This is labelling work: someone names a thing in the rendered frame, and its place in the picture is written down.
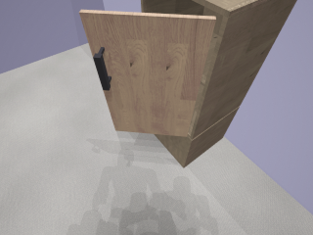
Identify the handle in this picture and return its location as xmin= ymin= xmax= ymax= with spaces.
xmin=93 ymin=47 xmax=112 ymax=91

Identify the cupboard door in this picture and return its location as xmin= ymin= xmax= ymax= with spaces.
xmin=79 ymin=9 xmax=216 ymax=137

